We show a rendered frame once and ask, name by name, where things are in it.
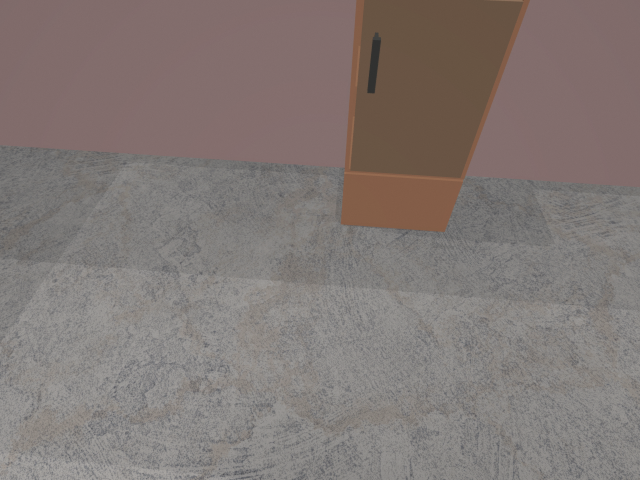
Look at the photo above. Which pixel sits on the cupboard door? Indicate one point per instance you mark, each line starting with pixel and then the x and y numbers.
pixel 437 66

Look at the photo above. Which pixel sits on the handle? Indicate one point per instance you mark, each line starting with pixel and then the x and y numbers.
pixel 374 63

